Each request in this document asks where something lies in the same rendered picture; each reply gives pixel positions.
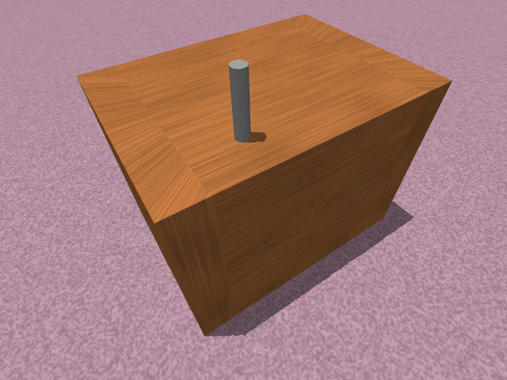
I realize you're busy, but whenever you can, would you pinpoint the can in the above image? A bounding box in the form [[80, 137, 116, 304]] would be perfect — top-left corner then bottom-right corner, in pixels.
[[228, 59, 251, 143]]

